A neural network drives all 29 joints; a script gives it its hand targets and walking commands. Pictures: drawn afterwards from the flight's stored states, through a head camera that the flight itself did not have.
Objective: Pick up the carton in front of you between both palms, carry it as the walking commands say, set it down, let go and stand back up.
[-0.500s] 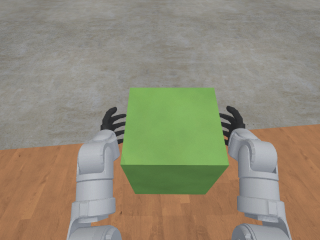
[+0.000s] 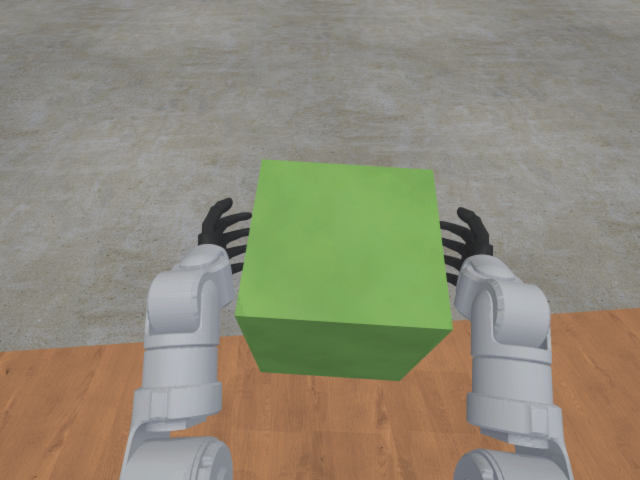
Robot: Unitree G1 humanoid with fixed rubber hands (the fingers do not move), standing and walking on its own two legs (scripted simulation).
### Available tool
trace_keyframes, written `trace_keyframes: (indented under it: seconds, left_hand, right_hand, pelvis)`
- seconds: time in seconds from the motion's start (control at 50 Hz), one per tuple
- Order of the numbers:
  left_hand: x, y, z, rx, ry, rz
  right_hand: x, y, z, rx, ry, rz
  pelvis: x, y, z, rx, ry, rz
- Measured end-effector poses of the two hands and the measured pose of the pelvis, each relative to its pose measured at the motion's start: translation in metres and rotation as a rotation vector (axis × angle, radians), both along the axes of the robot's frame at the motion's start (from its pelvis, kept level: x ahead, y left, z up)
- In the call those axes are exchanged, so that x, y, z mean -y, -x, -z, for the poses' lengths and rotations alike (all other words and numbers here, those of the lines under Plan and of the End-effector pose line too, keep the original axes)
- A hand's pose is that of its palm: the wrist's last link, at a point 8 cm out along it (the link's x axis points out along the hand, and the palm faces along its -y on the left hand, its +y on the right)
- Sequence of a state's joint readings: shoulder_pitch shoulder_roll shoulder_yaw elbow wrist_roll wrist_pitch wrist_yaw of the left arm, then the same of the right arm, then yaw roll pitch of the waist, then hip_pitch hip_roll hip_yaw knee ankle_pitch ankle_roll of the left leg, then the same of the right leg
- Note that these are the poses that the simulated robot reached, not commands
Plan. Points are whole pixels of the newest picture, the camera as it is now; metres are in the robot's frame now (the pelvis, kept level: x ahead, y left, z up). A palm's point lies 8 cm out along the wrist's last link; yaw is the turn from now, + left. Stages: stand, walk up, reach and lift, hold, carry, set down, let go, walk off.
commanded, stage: carry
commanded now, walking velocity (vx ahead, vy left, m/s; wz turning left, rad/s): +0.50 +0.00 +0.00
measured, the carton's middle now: (337, 281) +0.37 +0.01 +0.04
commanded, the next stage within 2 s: none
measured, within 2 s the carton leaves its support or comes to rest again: neither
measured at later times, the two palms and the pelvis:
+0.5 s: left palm (272, 150) +0.62 +0.13 +0.08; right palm (447, 157) +0.62 -0.17 +0.08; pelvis +0.28 -0.01 -0.04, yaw +1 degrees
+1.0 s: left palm (265, 92) +0.90 +0.18 +0.05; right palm (396, 95) +0.91 -0.12 +0.04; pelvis +0.57 +0.02 -0.09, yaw -1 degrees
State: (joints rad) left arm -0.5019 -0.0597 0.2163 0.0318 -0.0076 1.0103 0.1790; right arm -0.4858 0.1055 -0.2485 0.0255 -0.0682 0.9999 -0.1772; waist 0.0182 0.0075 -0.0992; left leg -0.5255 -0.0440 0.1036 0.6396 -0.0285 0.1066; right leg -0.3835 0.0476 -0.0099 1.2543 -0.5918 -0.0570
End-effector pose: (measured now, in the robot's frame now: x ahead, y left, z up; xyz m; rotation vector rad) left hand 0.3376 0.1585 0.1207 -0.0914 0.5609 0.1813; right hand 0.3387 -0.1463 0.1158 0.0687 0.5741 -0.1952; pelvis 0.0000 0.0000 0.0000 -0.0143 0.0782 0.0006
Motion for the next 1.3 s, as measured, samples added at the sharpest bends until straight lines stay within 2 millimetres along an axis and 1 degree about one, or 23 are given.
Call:
trace_keyframes:
  seconds: [0.06, 0.1, 0.14, 0.2, 0.26, 0.32, 0.38, 0.42, 0.48, 0.52, 0.62, 0.66, 0.7, 0.76, 0.86, 0.92, 0.96, 1.02, 1.06, 1.12, 1.18, 1.24, 1.3]
  left_hand:
    - [0.004, -0.025, 0.022, -0.086, 0.034, 0.022]
    - [0.006, -0.041, 0.033, -0.12, 0.053, 0.027]
    - [0.008, -0.058, 0.04, -0.131, 0.063, 0.031]
    - [0.01, -0.087, 0.045, -0.124, 0.062, 0.036]
    - [0.012, -0.12, 0.043, -0.099, 0.053, 0.036]
    - [0.014, -0.157, 0.035, -0.057, 0.043, 0.034]
    - [0.018, -0.199, 0.027, -0.01, 0.024, 0.03]
    - [0.022, -0.229, 0.027, 0.015, 0.003, 0.027]
    - [0.028, -0.273, 0.036, 0.04, -0.023, 0.012]
    - [0.029, -0.293, 0.048, 0.014, -0.031, 0.004]
    - [0.018, -0.318, 0.083, -0.112, 0.026, -0.061]
    - [0.012, -0.33, 0.091, -0.139, 0.03, -0.087]
    - [0.008, -0.347, 0.092, -0.144, 0.029, -0.102]
    - [0.002, -0.382, 0.086, -0.119, 0.022, -0.104]
    - [-0.005, -0.453, 0.07, -0.049, 0.011, -0.079]
    - [-0.012, -0.499, 0.064, -0.003, 0.0, -0.064]
    - [-0.019, -0.53, 0.066, 0.024, -0.007, -0.057]
    - [-0.028, -0.579, 0.081, 0.056, -0.013, -0.031]
    - [-0.029, -0.604, 0.097, 0.023, -0.009, -0.012]
    - [-0.025, -0.631, 0.12, -0.068, 0.016, 0.014]
    - [-0.019, -0.657, 0.136, -0.122, 0.046, 0.022]
    - [-0.016, -0.685, 0.145, -0.128, 0.059, 0.029]
    - [-0.015, -0.717, 0.147, -0.112, 0.056, 0.033]
  right_hand:
    - [-0.001, -0.013, 0.023, -0.084, -0.066, 0.018]
    - [0.002, -0.024, 0.033, -0.118, -0.072, 0.043]
    - [0.003, -0.039, 0.038, -0.129, -0.071, 0.056]
    - [0.006, -0.069, 0.039, -0.122, -0.069, 0.063]
    - [0.007, -0.104, 0.034, -0.096, -0.068, 0.06]
    - [0.01, -0.143, 0.027, -0.055, -0.067, 0.052]
    - [0.016, -0.185, 0.02, -0.01, -0.055, 0.046]
    - [0.021, -0.214, 0.019, 0.014, -0.041, 0.042]
    - [0.028, -0.262, 0.03, 0.039, -0.025, 0.019]
    - [0.027, -0.29, 0.044, 0.022, -0.028, -0.004]
    - [0.012, -0.338, 0.076, -0.102, -0.069, -0.05]
    - [0.006, -0.356, 0.084, -0.129, -0.08, -0.061]
    - [0.002, -0.376, 0.089, -0.133, -0.087, -0.066]
    - [-0.003, -0.409, 0.087, -0.108, -0.087, -0.065]
    - [-0.008, -0.472, 0.074, -0.035, -0.061, -0.049]
    - [-0.014, -0.515, 0.068, 0.012, -0.041, -0.041]
    - [-0.021, -0.545, 0.07, 0.04, -0.024, -0.038]
    - [-0.029, -0.588, 0.082, 0.066, -0.005, -0.021]
    - [-0.031, -0.606, 0.098, 0.022, 0.002, -0.011]
    - [-0.03, -0.621, 0.122, -0.066, -0.052, 0.012]
    - [-0.025, -0.639, 0.137, -0.119, -0.064, 0.053]
    - [-0.022, -0.666, 0.141, -0.125, -0.062, 0.069]
    - [-0.02, -0.7, 0.138, -0.109, -0.061, 0.071]
  pelvis:
    - [-0.009, -0.025, -0.002, 0.001, 0.011, 0.002]
    - [-0.013, -0.042, -0.004, 0.0, 0.011, 0.005]
    - [-0.016, -0.06, -0.005, -0.001, 0.01, 0.009]
    - [-0.017, -0.088, -0.007, -0.002, 0.008, 0.012]
    - [-0.016, -0.12, -0.008, -0.004, 0.007, 0.011]
    - [-0.013, -0.155, -0.006, -0.009, 0.001, 0.007]
    - [-0.007, -0.196, 0.001, -0.011, -0.012, 0.003]
    - [-0.002, -0.226, 0.011, -0.008, -0.022, -0.002]
    - [0.008, -0.273, 0.037, 0.009, -0.046, -0.021]
    - [0.011, -0.293, 0.047, 0.006, -0.018, -0.011]
    - [0.022, -0.338, 0.047, 0.012, -0.034, -0.015]
    - [0.024, -0.357, 0.045, 0.012, -0.038, -0.017]
    - [0.024, -0.376, 0.043, 0.011, -0.039, -0.016]
    - [0.02, -0.406, 0.04, 0.004, -0.037, -0.015]
    - [0.008, -0.466, 0.042, -0.012, -0.024, -0.008]
    - [-0.002, -0.508, 0.053, -0.014, -0.007, -0.007]
    - [-0.01, -0.54, 0.067, -0.007, 0.005, -0.003]
    - [-0.022, -0.586, 0.097, 0.001, 0.01, 0.005]
    - [-0.027, -0.604, 0.104, -0.006, -0.013, -0.005]
    - [-0.037, -0.63, 0.104, -0.003, 0.002, -0.002]
    - [-0.043, -0.656, 0.1, -0.003, 0.004, 0.003]
    - [-0.045, -0.685, 0.098, -0.003, 0.003, 0.01]
    - [-0.045, -0.716, 0.096, -0.004, 0.005, 0.013]
